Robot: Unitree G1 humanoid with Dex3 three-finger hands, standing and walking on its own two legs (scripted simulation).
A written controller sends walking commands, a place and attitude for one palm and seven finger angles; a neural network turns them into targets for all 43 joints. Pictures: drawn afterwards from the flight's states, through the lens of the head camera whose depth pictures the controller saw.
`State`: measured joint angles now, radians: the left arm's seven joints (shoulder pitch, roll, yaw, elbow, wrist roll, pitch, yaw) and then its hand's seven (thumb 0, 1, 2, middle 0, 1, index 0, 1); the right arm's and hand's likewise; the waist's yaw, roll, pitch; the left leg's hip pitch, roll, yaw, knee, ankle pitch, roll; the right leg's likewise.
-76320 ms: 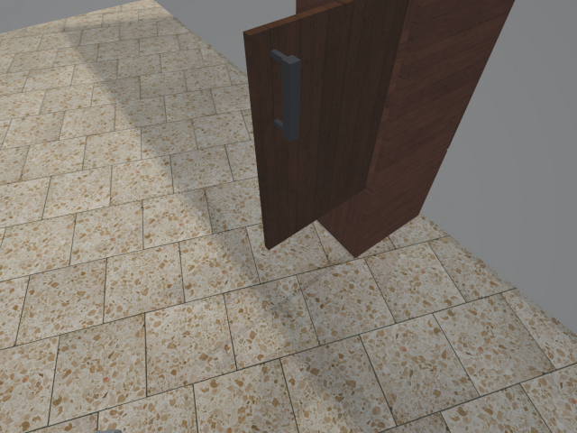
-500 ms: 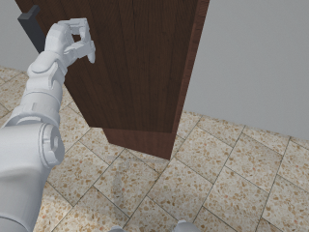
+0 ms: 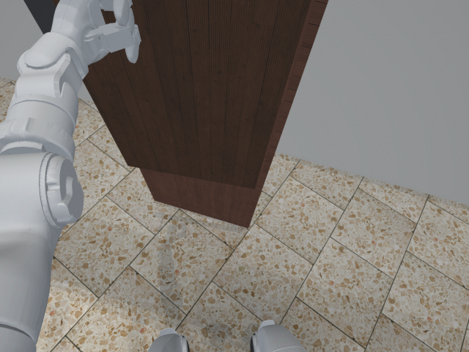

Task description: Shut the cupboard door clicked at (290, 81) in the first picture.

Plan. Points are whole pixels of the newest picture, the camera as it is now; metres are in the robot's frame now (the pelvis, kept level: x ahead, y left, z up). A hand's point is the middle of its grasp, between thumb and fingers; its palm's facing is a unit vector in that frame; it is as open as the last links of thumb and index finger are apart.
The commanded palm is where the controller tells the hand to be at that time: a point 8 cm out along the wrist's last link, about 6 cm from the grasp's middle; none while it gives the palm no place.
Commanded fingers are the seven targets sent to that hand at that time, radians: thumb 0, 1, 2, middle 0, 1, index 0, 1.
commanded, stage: push the door shut along its arc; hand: left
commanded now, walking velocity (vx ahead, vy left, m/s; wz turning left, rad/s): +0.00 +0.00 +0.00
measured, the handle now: (60, 20) +0.60 +0.18 +0.17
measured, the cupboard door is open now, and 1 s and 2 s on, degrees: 6 0 0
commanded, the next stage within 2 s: pull the fist back off the door in 0.12 s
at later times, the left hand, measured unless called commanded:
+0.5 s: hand (139, 21) +0.58 +0.07 +0.18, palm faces +0.09 -1.00 -0.01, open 2.7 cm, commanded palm +0.56 +0.10 +0.18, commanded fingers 0.00 0.90 0.90 -1.30 -1.50 -1.30 -1.50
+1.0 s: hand (150, 53) +0.53 +0.06 +0.17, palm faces +0.04 -1.00 +0.01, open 3.1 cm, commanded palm +0.49 +0.10 +0.18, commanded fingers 0.00 0.90 0.90 -1.30 -1.50 -1.30 -1.50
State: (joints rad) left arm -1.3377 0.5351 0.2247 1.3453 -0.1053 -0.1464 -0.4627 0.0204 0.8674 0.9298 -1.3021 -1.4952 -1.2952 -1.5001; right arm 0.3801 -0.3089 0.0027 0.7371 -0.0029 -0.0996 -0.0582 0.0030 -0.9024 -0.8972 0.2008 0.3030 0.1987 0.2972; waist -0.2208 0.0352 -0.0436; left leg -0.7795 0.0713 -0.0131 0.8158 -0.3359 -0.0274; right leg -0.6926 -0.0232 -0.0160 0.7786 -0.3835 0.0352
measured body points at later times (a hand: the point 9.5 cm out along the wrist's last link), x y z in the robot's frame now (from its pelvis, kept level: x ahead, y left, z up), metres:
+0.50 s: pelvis +0.00 +0.00 -0.01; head +0.12 +0.01 +0.43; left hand +0.57 +0.12 +0.18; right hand -0.05 -0.24 -0.12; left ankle +0.02 +0.14 -0.70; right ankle -0.01 -0.15 -0.70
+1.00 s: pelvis +0.02 -0.01 +0.02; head +0.09 -0.02 +0.46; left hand +0.52 +0.11 +0.17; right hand +0.02 -0.27 -0.11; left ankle +0.02 +0.14 -0.70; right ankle -0.01 -0.15 -0.70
